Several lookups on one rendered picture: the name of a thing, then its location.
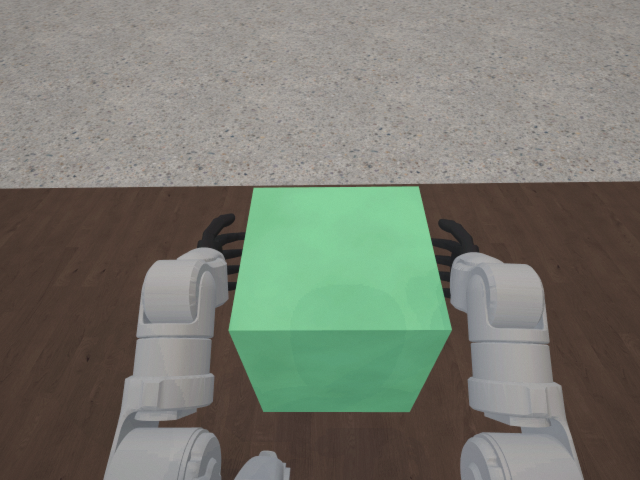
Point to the robot left hand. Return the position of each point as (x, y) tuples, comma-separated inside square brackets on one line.
[(211, 239)]

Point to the robot left thigh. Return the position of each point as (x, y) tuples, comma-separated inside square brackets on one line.
[(264, 468)]

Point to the robot left upper arm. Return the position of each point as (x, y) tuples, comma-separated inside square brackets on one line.
[(167, 454)]

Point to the robot left forearm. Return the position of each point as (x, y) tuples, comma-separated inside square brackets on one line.
[(171, 376)]

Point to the carton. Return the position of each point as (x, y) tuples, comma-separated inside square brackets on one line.
[(338, 305)]

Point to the robot right upper arm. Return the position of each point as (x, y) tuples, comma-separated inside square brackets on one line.
[(516, 456)]

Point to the robot right hand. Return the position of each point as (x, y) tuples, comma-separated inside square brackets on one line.
[(465, 245)]

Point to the robot right forearm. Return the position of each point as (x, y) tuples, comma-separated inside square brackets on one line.
[(512, 375)]

